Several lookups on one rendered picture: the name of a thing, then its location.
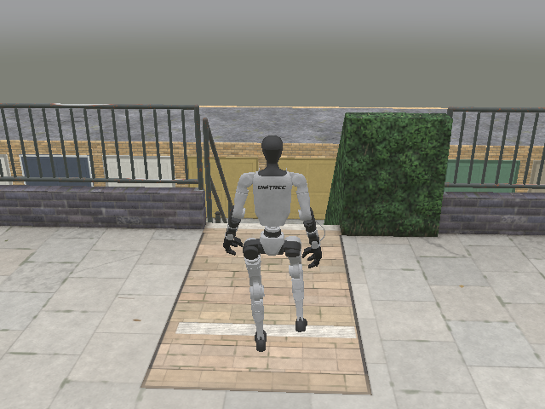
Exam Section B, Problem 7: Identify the left robot upper arm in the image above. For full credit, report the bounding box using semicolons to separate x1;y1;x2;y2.
232;172;255;219

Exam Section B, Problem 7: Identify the right robot hand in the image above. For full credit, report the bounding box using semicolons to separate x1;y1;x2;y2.
302;246;322;268

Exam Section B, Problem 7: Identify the right robot forearm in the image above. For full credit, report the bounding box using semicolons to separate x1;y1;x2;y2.
303;207;321;249

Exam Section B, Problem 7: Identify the humanoid robot head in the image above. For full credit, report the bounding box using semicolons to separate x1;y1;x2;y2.
258;135;287;176

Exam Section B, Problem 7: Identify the left robot hand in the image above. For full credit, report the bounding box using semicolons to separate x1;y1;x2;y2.
223;237;243;256

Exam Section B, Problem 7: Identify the left robot forearm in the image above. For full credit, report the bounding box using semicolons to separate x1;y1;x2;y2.
225;206;241;240

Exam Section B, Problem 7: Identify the right robot upper arm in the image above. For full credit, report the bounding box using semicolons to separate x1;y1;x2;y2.
290;172;312;221

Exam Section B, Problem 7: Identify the robot right foot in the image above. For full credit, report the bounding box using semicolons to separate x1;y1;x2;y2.
295;317;307;332

